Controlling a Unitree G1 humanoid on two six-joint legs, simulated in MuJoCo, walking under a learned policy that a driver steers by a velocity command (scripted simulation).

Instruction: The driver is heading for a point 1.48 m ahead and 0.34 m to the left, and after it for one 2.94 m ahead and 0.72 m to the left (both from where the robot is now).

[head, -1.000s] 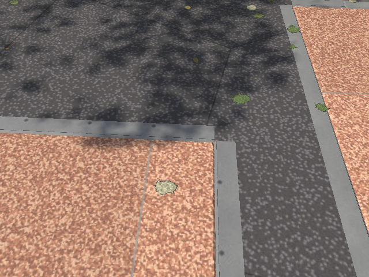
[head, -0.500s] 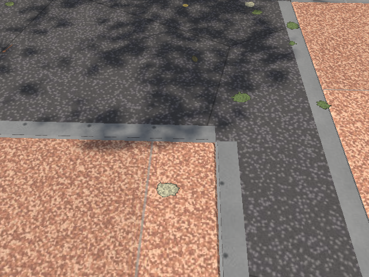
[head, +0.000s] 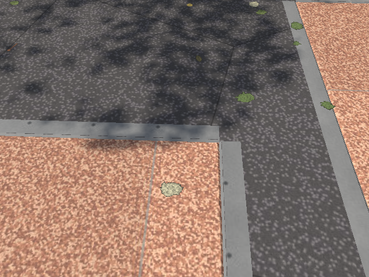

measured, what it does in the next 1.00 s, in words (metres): steps on the spot: right foot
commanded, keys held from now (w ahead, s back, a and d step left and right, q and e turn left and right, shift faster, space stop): no key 0.66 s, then w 0.34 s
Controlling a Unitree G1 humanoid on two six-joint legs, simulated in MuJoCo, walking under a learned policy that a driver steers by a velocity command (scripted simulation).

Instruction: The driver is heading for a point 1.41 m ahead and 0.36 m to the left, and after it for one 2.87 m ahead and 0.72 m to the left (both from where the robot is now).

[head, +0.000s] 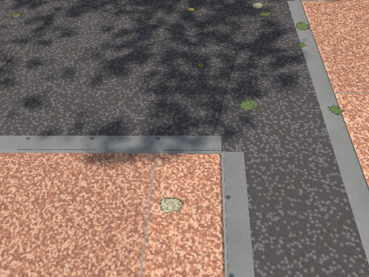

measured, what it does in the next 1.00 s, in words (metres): walks ahead: left foot, then right foot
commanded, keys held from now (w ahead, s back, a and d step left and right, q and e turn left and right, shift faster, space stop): w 0.46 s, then w+q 0.54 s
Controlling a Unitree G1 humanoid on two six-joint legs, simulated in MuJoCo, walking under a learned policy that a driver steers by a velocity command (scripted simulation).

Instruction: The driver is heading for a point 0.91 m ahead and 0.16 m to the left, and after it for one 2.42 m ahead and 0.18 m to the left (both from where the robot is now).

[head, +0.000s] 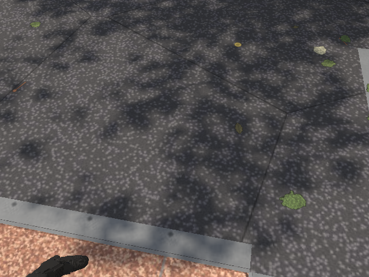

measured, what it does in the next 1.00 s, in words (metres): walks ahead, turning left: left foot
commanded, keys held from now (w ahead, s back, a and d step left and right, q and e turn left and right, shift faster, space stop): w+q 0.54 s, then w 0.14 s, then w+e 0.30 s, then e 0.02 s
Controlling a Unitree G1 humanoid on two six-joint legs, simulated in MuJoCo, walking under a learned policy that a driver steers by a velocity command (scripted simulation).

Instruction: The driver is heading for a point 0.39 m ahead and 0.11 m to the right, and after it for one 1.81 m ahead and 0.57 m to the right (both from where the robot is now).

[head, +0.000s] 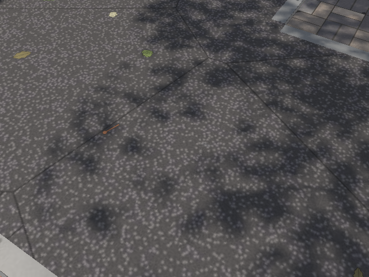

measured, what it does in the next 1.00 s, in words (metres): walks ahead, turning right: right foot, then left foot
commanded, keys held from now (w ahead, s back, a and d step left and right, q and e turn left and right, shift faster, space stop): e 0.74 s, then no key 0.26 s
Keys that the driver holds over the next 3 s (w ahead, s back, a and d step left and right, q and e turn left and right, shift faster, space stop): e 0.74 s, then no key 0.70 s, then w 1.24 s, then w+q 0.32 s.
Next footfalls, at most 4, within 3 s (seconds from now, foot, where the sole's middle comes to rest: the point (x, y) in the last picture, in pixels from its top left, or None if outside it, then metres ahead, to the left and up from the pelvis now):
0.06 right None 0.22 -0.11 -0.77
0.54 left None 0.33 0.09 -0.77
0.92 right None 0.18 -0.14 -0.77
1.24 left None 0.30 0.08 -0.77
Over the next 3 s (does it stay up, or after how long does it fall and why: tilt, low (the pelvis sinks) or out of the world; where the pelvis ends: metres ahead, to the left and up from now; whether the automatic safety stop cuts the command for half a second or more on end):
stays up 0.78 -0.39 0.02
